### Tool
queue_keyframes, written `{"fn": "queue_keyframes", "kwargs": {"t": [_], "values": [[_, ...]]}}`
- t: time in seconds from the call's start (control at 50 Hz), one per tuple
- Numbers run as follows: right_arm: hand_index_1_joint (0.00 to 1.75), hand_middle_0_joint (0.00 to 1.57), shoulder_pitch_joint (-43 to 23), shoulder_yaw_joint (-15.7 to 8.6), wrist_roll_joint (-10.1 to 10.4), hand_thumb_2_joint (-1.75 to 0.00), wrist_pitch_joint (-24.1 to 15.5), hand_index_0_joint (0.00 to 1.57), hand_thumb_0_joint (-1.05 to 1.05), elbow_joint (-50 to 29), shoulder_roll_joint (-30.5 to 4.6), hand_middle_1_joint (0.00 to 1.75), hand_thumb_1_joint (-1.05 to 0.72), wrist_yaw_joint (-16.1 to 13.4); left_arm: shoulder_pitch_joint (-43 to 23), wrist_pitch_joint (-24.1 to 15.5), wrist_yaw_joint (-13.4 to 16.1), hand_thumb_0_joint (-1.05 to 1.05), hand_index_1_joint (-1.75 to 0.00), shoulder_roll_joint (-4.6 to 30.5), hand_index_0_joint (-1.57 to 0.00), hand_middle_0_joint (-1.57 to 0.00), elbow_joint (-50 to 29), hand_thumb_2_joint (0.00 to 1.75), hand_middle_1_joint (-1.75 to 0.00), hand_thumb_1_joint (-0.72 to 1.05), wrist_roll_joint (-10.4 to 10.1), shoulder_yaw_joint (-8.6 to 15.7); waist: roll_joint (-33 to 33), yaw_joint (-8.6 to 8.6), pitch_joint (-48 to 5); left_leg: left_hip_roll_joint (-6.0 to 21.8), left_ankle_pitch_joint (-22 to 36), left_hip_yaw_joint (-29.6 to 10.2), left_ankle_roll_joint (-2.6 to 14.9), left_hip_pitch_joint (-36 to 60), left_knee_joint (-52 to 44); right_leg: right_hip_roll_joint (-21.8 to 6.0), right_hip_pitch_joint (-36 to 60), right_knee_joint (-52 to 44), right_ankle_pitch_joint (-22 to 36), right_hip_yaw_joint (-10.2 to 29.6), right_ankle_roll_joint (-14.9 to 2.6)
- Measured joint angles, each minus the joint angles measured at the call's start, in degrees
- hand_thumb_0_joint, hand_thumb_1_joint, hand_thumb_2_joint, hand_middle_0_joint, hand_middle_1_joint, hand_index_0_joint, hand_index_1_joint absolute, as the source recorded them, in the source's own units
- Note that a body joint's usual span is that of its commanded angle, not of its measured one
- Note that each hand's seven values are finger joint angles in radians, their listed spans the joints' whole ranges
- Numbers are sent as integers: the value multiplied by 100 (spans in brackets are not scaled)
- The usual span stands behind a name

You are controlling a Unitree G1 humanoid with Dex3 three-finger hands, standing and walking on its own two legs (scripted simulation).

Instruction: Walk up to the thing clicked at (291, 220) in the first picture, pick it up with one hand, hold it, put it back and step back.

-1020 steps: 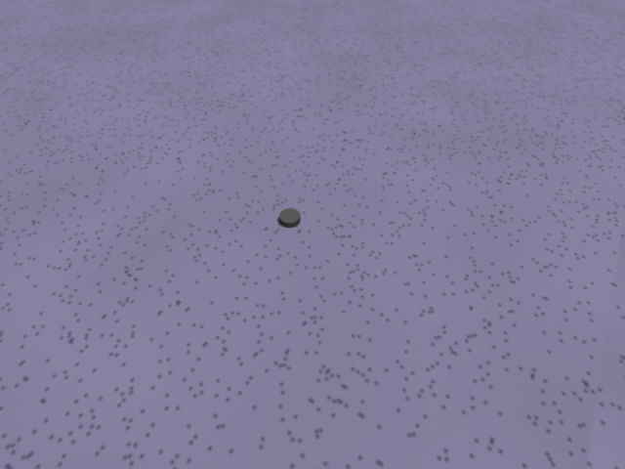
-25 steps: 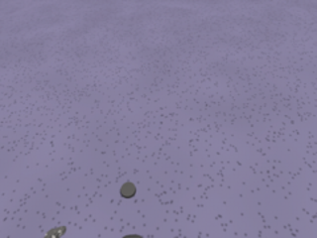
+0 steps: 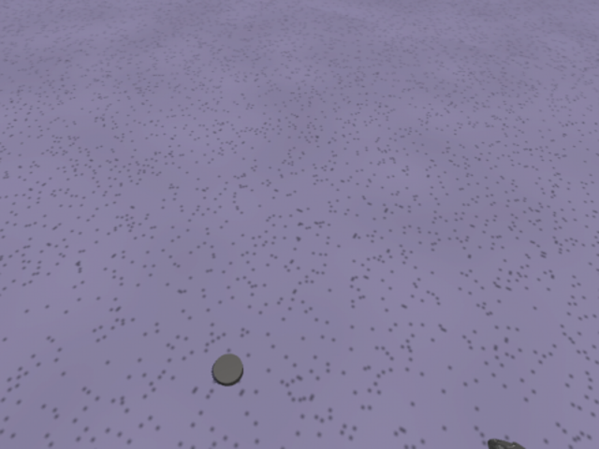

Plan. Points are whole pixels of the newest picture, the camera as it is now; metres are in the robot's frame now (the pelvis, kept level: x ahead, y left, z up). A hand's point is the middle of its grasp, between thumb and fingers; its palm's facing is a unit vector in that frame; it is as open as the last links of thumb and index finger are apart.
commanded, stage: walk up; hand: left
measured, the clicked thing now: (228, 369) +0.46 +0.23 -0.75
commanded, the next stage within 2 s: none
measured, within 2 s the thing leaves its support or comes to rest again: neither
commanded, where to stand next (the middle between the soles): +0.07 -0.01 m, yaw +0 degrees
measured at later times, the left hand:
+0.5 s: hand out of the picture +0.09 +0.25 -0.14, palm faces -0.01 -0.95 -0.32, open 7.4 cm
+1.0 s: hand out of the picture +0.09 +0.25 -0.14, palm faces -0.01 -0.95 -0.32, open 7.4 cm
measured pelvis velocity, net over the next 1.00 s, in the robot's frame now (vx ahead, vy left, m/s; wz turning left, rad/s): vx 0.01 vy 0.00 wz -0.01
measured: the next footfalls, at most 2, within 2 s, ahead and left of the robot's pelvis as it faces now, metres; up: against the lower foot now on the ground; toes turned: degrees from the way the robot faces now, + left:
left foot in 1.70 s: +0.08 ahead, +0.13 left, +0.00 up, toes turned +5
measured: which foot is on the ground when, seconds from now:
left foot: down 0.00-1.00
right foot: down 0.00-1.00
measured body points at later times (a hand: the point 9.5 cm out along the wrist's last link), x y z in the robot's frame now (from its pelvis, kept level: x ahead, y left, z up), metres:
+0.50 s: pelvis +0.01 +0.00 +0.02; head +0.02 +0.00 +0.47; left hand +0.09 +0.30 -0.12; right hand +0.10 -0.31 -0.11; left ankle +0.05 +0.12 -0.73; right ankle +0.01 -0.13 -0.73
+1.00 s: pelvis +0.01 +0.00 +0.02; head +0.03 +0.00 +0.47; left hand +0.09 +0.30 -0.12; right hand +0.09 -0.30 -0.12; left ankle +0.05 +0.12 -0.73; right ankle +0.01 -0.13 -0.73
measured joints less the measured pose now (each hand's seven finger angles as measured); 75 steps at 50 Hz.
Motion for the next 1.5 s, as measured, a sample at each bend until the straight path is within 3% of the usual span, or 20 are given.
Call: {"fn": "queue_keyframes", "kwargs": {"t": [0.18, 0.36, 0.68, 1.0, 1.12, 1.2, 1.24, 1.28, 1.32, 1.36, 1.42, 1.5], "values": [[30, 20, -477, 22, 43, -89, -8, 20, 0, 425, 10, 30, -91, 28, -238, -80, 16, 1, -30, -103, -20, -20, 476, 89, -30, 91, 10, -19, 173, 35, -76, -27, 359, 28, -25, 471, -806, -6, 450, -778, 345, 6, 11], [30, 20, -469, -34, 6, -89, 37, 20, 0, 833, -10, 30, -91, 15, -424, -70, 32, 1, -30, -133, -20, -20, 681, 89, -30, 91, 26, 31, 149, -26, -141, -36, 579, 60, -36, 740, -1280, -4, 704, -1248, 575, 26, 16], [30, 20, -99, -64, -39, -89, 46, 20, 0, 1118, 7, 30, -91, 5, -421, -16, 9, 1, -30, -176, -20, -20, 790, 89, -30, 91, 67, 77, 44, -198, -189, -60, 679, 106, -13, 773, -1475, -25, 707, -1409, 674, 67, 38], [30, 20, -164, -70, -35, -89, 31, 20, 0, 1049, 58, 30, -91, -2, -375, -10, 30, 1, -30, -180, -20, -20, 792, 89, -30, 91, 65, 95, 88, -165, -214, -69, 629, 92, -12, 750, -1444, -35, 699, -1398, 628, 55, 44], [30, 20, -379, -178, 11, -89, 118, 20, 0, 677, 6, 30, -91, -83, -532, 218, 30, 1, -30, 3, -20, -20, 292, 89, -30, 91, 53, 299, -47, -116, 97, -92, 535, 75, -2, 288, -943, -70, 57, -487, 328, 64, -37], [30, 21, -470, -306, -81, -89, 219, 21, 0, 315, -99, 30, -91, -144, -550, 413, 11, 1, -30, 144, -20, -20, -57, 89, -30, 91, 93, 415, -17, -101, 265, 2, 479, -15, -25, -95, -539, 85, -569, 1250, -901, 187, -183], [30, 21, -497, -352, -146, -89, 242, 21, 0, 148, -197, 30, -91, -173, -482, 437, 1, 1, -30, 156, -20, -20, -191, 89, -30, 91, 87, 443, 83, -58, 295, 105, 457, -63, -60, -292, -346, 121, -625, 1607, -1150, 217, -241], [30, 21, -513, -369, -168, -89, 276, 21, 0, 53, -294, 30, -91, -159, -316, 294, 3, 1, -30, 162, -20, -20, -221, 89, -30, 91, 99, 427, 138, 13, 244, 179, 331, -64, -99, -499, -28, 18, -247, 687, -838, 223, -238], [30, 20, -578, -383, -196, -89, 381, 20, 0, -20, -386, 30, -91, -110, -125, 93, 71, 1, -30, 55, -20, -20, -133, 89, -30, 91, 196, 417, 322, 25, 288, 186, -335, -315, -31, -698, 570, 125, -118, 408, -428, 213, -91], [30, 20, -488, -423, -236, -89, 498, 20, 0, -113, -411, 30, -91, -51, 86, -3, 135, 1, -30, -83, -20, -20, -59, 89, -30, 91, 265, 337, 421, 23, 248, -99, -991, -697, 28, -871, 1278, 144, -106, 419, -407, 204, -104], [30, 20, -266, -480, -255, -89, 594, 20, 0, -201, -477, 30, -91, 120, 375, -127, 235, 1, -30, -241, -20, -20, -19, 89, -30, 91, 274, 293, 559, -21, 181, -376, -931, -986, 54, -1034, 2167, 108, 42, 86, -236, 160, -97], [30, 20, 233, -581, -299, -89, 644, 20, 0, -173, -530, 30, -91, 322, 757, -331, 263, 1, -30, -219, -21, -21, -217, 89, -30, 90, 270, 363, 650, -43, 49, -378, -670, -979, 4, -978, 2643, -14, 337, -263, -160, -24, -77]]}}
